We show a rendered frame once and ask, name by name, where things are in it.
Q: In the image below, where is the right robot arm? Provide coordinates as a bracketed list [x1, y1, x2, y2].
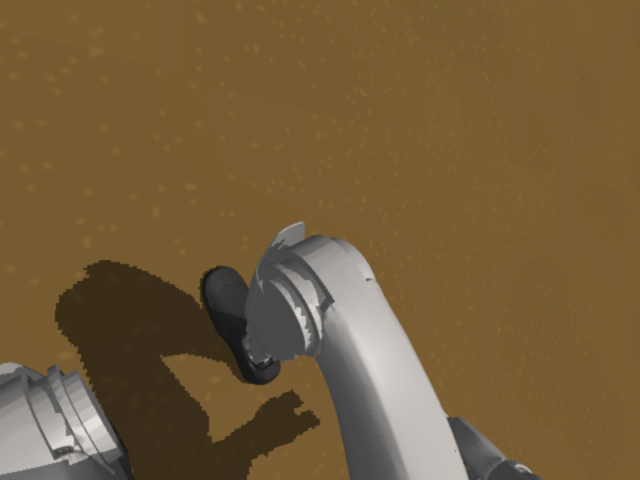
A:
[487, 460, 543, 480]

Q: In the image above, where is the right robot foot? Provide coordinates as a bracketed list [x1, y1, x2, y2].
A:
[202, 266, 281, 385]

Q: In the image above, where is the left robot foot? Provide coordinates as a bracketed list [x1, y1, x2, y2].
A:
[106, 416, 135, 480]

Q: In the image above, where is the right robot hand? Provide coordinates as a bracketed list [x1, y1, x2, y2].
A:
[444, 412, 508, 480]

